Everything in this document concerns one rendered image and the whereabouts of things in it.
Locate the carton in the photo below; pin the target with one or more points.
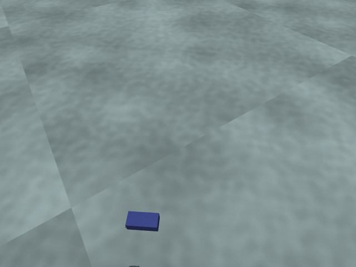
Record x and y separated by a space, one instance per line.
148 221

